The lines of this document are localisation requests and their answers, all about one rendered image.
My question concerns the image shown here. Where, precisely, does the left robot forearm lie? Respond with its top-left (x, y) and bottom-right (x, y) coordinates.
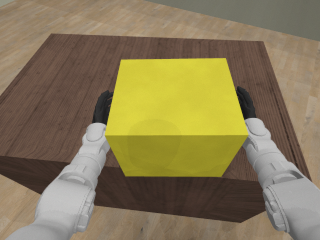
top-left (34, 122), bottom-right (110, 220)

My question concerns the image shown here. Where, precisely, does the right robot forearm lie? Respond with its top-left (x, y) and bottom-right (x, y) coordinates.
top-left (242, 118), bottom-right (320, 195)

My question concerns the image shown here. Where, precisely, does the carton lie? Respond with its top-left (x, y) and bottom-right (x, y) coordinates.
top-left (104, 58), bottom-right (249, 177)

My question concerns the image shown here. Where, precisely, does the pedestal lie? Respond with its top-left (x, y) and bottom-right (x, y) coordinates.
top-left (0, 33), bottom-right (312, 223)

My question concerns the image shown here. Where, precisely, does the robot right upper arm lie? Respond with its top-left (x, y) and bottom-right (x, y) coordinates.
top-left (262, 178), bottom-right (320, 240)

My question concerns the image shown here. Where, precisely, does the robot left upper arm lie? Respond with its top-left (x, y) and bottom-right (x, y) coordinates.
top-left (5, 179), bottom-right (96, 240)

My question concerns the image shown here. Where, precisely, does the robot left hand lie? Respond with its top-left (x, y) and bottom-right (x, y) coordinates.
top-left (92, 90), bottom-right (114, 125)

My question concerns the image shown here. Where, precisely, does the robot right hand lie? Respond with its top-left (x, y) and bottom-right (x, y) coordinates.
top-left (235, 86), bottom-right (257, 120)

